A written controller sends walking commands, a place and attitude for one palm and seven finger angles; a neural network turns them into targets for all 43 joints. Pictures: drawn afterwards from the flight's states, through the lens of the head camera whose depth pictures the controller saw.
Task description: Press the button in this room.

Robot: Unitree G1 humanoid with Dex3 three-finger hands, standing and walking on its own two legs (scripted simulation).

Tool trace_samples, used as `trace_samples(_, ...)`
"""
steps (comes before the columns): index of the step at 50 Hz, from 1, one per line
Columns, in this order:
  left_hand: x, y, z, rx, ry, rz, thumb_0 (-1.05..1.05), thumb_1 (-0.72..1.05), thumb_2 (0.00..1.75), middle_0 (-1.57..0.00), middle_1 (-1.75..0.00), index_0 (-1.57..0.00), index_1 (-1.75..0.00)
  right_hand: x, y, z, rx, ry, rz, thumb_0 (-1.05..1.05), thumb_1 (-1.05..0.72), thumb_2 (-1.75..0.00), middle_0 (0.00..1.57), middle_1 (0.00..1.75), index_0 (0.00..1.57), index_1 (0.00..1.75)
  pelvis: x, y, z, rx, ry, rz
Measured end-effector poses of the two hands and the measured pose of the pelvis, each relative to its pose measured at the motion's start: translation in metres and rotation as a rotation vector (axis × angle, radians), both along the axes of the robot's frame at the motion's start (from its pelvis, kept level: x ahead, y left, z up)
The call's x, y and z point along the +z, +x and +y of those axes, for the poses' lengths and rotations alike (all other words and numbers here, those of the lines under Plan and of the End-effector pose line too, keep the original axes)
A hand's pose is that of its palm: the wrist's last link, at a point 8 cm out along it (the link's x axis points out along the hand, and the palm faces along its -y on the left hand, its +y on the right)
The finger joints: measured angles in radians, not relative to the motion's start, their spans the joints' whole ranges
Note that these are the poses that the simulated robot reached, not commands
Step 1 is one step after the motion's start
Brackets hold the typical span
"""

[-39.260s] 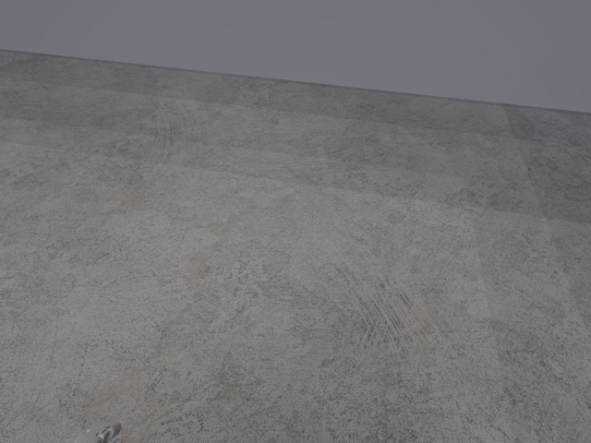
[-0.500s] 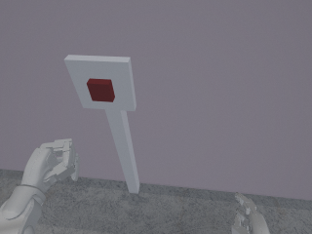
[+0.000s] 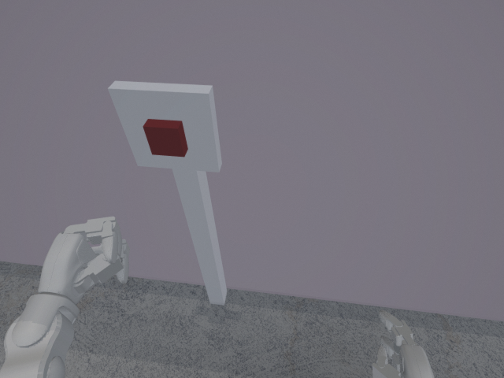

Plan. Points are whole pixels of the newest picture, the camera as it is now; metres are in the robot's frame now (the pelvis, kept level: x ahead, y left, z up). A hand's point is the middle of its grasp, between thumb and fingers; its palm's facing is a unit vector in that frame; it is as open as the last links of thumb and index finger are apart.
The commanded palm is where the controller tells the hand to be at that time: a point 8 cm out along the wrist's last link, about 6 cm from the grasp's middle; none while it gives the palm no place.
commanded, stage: aim a knuckle at the button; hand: left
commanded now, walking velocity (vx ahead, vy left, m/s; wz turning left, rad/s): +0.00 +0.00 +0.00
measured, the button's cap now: (167, 137) +0.51 +0.22 +0.12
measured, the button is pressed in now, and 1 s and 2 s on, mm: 0 0 0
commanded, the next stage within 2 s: press the button with the knuckle in 1.78 s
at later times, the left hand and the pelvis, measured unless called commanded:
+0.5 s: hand (147, 217) +0.33 +0.20 +0.10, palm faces -0.01 -1.00 -0.04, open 3.1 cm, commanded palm +0.31 +0.25 +0.10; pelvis +0.01 +0.00 +0.00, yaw -1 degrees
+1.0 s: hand (164, 183) +0.41 +0.20 +0.10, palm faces -0.05 -1.00 -0.01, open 3.1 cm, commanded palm +0.39 +0.25 +0.09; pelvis +0.01 +0.01 -0.01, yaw -2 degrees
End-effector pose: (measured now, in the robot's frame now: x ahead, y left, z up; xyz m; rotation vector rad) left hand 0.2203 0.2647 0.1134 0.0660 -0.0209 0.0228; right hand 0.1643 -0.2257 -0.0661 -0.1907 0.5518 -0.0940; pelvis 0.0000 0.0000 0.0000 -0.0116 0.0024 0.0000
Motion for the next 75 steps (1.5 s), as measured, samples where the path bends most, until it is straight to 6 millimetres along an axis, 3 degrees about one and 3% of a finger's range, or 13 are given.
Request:
trace_samples(13, -0.006, 0.063, -0.016, -0.061, -0.020, 0.022, 0.02, 0.90, 0.90, -1.30, -1.50, -1.30, -1.50, -0.008, -0.016, -0.012, -0.068, -0.013, 0.064, 0.01, -0.90, -0.90, 0.20, 0.30, 0.20, 0.30, 0.000, 0.002, 0.001, -0.021, 0.011, 0.027)
trace_samples(22, -0.012, 0.083, -0.007, -0.026, -0.016, 0.033, 0.02, 0.90, 0.90, -1.30, -1.50, -1.30, -1.50, -0.014, -0.024, -0.018, -0.088, -0.023, 0.131, 0.01, -0.90, -0.90, 0.20, 0.30, 0.20, 0.30, 0.000, 0.008, 0.003, -0.026, 0.011, 0.044)
trace_samples(36, -0.014, 0.127, -0.011, -0.046, -0.041, 0.030, 0.02, 0.90, 0.90, -1.30, -1.50, -1.30, -1.50, -0.022, -0.034, -0.016, -0.115, -0.026, 0.211, 0.01, -0.90, -0.89, 0.20, 0.30, 0.20, 0.30, -0.001, 0.009, 0.007, -0.031, 0.011, 0.073)
trace_samples(42, -0.023, 0.146, -0.003, -0.027, -0.048, 0.066, 0.02, 0.90, 0.90, -1.30, -1.50, -1.30, -1.50, -0.027, -0.049, -0.019, -0.132, -0.039, 0.276, 0.01, -0.90, -0.89, 0.20, 0.30, 0.20, 0.30, -0.003, 0.006, 0.008, -0.031, 0.008, 0.091)
trace_samples(49, -0.016, 0.167, -0.011, -0.064, -0.046, 0.018, 0.02, 0.91, 0.90, -1.30, -1.50, -1.30, -1.50, -0.035, -0.072, -0.021, -0.161, -0.048, 0.360, 0.01, -0.90, -0.89, 0.20, 0.30, 0.20, 0.30, -0.005, 0.006, 0.012, -0.034, 0.004, 0.114)
trace_samples(56, -0.029, 0.190, -0.012, -0.051, -0.066, 0.078, 0.02, 0.90, 0.90, -1.30, -1.50, -1.30, -1.50, -0.040, -0.096, -0.021, -0.196, -0.051, 0.433, 0.01, -0.90, -0.89, 0.20, 0.30, 0.20, 0.30, -0.008, 0.003, 0.014, -0.043, 0.006, 0.139)
trace_samples(65, -0.021, 0.189, -0.008, -0.063, -0.054, 0.013, 0.02, 0.91, 0.90, -1.30, -1.50, -1.30, -1.50, -0.044, -0.116, -0.018, -0.231, -0.030, 0.485, 0.01, -0.90, -0.89, 0.20, 0.30, 0.20, 0.30, -0.008, 0.007, 0.019, -0.057, 0.002, 0.148)
trace_samples(75, -0.031, 0.178, -0.013, -0.057, -0.061, 0.026, 0.02, 0.90, 0.90, -1.30, -1.50, -1.30, -1.50, -0.042, -0.099, -0.013, -0.204, -0.028, 0.443, 0.01, -0.90, -0.89, 0.20, 0.30, 0.20, 0.30, -0.009, 0.004, 0.020, -0.055, 0.001, 0.143)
